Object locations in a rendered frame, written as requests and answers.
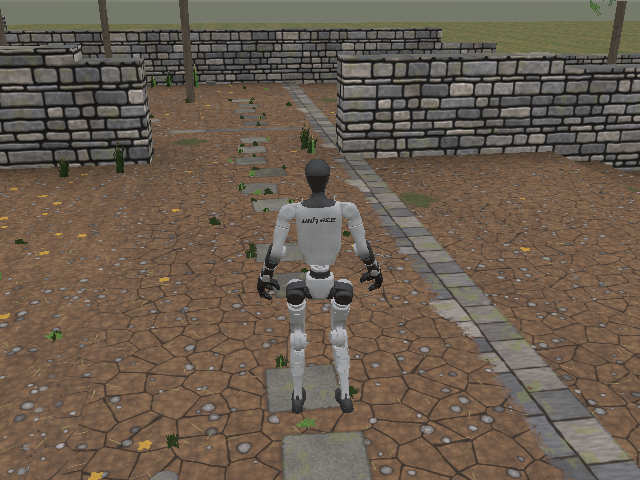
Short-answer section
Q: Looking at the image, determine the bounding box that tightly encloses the left robot hand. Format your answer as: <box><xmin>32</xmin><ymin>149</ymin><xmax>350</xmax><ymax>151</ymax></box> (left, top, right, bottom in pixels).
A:
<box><xmin>257</xmin><ymin>276</ymin><xmax>280</xmax><ymax>300</ymax></box>

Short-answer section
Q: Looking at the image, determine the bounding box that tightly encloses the right robot hand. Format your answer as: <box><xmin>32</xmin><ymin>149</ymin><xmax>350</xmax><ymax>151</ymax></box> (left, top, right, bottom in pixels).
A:
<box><xmin>360</xmin><ymin>269</ymin><xmax>383</xmax><ymax>291</ymax></box>

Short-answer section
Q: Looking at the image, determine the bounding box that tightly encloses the right robot shin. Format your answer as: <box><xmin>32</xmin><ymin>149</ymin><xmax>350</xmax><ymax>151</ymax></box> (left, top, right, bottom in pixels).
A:
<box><xmin>332</xmin><ymin>329</ymin><xmax>350</xmax><ymax>400</ymax></box>

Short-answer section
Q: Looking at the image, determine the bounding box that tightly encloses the robot left upper arm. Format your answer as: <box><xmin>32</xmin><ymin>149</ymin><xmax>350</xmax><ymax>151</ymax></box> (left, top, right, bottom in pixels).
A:
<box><xmin>270</xmin><ymin>203</ymin><xmax>298</xmax><ymax>259</ymax></box>

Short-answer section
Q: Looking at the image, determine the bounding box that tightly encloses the left robot shin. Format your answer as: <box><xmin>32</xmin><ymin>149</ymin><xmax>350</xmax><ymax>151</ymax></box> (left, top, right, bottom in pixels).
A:
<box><xmin>290</xmin><ymin>333</ymin><xmax>305</xmax><ymax>400</ymax></box>

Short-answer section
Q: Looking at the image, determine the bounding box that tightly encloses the robot right forearm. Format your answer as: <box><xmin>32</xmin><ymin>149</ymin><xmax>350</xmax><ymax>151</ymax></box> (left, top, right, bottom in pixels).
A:
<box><xmin>360</xmin><ymin>240</ymin><xmax>380</xmax><ymax>276</ymax></box>

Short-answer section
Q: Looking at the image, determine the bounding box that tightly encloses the robot left forearm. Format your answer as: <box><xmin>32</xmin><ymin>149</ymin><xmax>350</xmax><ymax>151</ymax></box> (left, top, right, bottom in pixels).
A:
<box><xmin>260</xmin><ymin>243</ymin><xmax>280</xmax><ymax>282</ymax></box>

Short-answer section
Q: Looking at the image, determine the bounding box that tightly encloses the robot shin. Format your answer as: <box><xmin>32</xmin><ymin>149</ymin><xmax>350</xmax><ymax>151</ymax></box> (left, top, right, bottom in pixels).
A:
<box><xmin>290</xmin><ymin>333</ymin><xmax>305</xmax><ymax>400</ymax></box>
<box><xmin>332</xmin><ymin>329</ymin><xmax>350</xmax><ymax>400</ymax></box>

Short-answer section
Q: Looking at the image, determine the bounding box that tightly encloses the robot right upper arm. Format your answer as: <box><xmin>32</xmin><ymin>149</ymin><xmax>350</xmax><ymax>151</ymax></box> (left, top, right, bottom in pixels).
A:
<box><xmin>339</xmin><ymin>201</ymin><xmax>369</xmax><ymax>256</ymax></box>

